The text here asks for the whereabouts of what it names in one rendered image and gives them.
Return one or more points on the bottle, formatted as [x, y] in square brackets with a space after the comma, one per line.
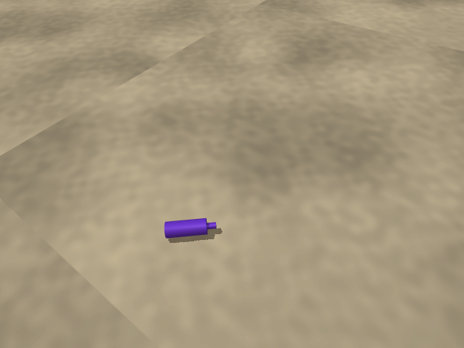
[181, 228]

